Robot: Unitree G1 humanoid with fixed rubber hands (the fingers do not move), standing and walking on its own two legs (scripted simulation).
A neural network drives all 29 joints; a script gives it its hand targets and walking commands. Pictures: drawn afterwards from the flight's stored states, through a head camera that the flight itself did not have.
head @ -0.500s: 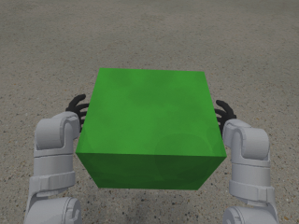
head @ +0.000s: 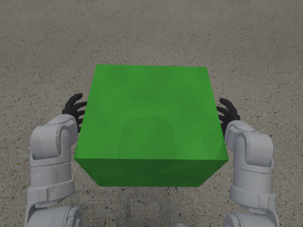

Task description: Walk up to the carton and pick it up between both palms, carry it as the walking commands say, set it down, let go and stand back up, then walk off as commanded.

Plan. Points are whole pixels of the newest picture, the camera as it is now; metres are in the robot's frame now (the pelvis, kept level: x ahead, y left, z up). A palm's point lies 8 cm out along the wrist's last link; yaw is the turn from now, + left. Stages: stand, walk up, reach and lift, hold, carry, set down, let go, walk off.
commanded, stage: carry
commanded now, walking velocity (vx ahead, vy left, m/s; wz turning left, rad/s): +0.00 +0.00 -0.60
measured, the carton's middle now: (150, 129) +0.38 +0.03 +0.03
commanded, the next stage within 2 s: none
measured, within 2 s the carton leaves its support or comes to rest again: neither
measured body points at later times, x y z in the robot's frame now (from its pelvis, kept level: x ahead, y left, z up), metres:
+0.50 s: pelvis -0.03 +0.00 -0.01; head +0.01 +0.01 +0.43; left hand +0.36 +0.08 +0.07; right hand +0.24 -0.28 +0.08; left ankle +0.03 +0.11 -0.73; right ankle -0.02 -0.10 -0.71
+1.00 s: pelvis -0.10 -0.01 +0.00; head -0.07 -0.04 +0.44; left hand +0.30 -0.07 +0.09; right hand +0.08 -0.38 +0.09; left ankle -0.01 +0.10 -0.69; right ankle -0.09 -0.11 -0.73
